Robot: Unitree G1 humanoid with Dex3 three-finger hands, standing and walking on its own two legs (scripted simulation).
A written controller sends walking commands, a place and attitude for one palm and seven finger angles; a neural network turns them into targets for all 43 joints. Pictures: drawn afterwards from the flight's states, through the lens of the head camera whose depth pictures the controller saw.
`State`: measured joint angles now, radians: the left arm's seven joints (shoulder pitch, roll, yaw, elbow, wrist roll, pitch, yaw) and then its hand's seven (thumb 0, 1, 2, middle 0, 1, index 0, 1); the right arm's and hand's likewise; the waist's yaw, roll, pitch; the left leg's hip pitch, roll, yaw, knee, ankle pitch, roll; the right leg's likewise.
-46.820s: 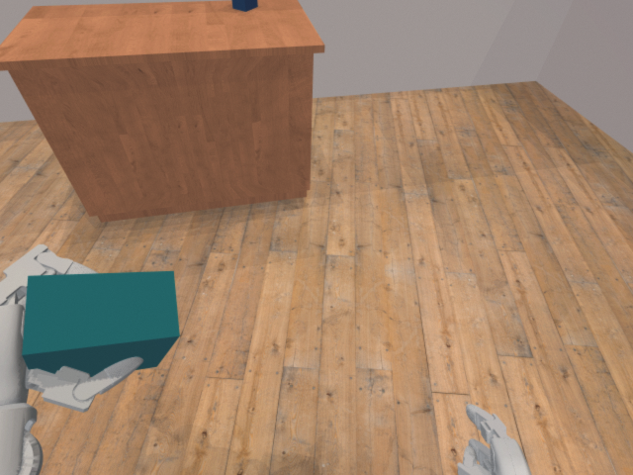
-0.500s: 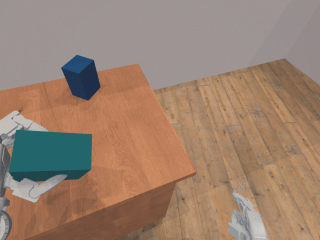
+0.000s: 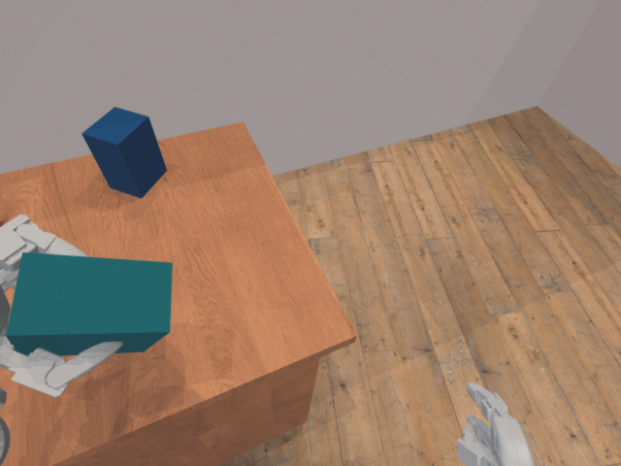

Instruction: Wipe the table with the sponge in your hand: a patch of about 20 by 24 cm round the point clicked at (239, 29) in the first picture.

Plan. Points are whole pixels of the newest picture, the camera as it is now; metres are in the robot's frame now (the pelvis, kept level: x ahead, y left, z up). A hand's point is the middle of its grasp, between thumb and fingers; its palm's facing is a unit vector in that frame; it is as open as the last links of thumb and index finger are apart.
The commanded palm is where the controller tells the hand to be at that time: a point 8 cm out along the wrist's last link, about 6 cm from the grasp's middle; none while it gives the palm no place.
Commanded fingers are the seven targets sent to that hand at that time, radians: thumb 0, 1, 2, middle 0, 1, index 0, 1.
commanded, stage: shuffle to correct the standing spot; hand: left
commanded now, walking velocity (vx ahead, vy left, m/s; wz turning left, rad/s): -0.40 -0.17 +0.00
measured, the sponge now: (115, 311) +0.24 +0.21 +0.13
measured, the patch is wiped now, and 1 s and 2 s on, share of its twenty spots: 0.00 0.00 0.00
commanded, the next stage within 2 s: none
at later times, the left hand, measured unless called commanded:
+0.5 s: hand (18, 339) +0.19 +0.26 +0.16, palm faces +0.36 -0.86 -0.37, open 10.2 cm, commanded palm +0.14 +0.30 +0.18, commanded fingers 0.00 0.10 1.30 -1.20 -1.60 -1.20 -1.60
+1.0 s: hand (53, 326) +0.21 +0.24 +0.16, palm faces +0.31 -0.86 -0.41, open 10.2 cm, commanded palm +0.15 +0.28 +0.18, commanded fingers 0.00 0.10 1.30 -1.20 -1.60 -1.20 -1.60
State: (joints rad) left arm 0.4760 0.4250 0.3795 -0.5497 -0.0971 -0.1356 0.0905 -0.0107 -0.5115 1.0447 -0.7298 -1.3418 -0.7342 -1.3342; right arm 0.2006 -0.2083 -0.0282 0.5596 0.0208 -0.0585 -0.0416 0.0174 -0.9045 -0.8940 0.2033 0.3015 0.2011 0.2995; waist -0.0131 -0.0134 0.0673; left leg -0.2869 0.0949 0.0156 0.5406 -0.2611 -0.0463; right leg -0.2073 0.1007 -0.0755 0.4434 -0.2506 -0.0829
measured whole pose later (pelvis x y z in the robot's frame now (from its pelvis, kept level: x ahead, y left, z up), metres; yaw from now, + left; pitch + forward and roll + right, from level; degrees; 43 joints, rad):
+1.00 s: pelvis -0.01 +0.00 +0.00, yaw +0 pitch +0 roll -1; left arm 0.51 0.41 0.36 -0.54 -0.10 -0.12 0.09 -0.01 -0.51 1.05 -0.73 -1.34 -0.73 -1.33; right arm 0.20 -0.21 -0.02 0.56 0.03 -0.05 -0.04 0.02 -0.90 -0.89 0.20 0.30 0.20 0.30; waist -0.01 0.01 0.05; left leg -0.29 0.09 0.01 0.54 -0.25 -0.04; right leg -0.21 0.10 -0.08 0.44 -0.24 -0.09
